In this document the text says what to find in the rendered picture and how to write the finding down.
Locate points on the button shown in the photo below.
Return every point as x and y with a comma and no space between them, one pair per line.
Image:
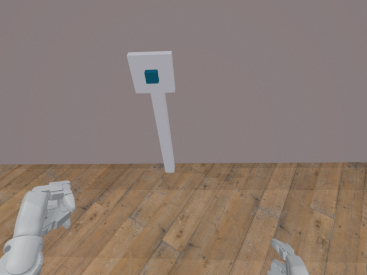
152,76

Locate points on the right robot hand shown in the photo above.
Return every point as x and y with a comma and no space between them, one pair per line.
294,264

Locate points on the robot left forearm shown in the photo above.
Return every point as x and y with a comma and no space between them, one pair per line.
22,256

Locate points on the panel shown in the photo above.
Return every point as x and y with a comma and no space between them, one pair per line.
163,62

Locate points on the left robot hand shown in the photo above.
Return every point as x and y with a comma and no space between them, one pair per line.
35,207

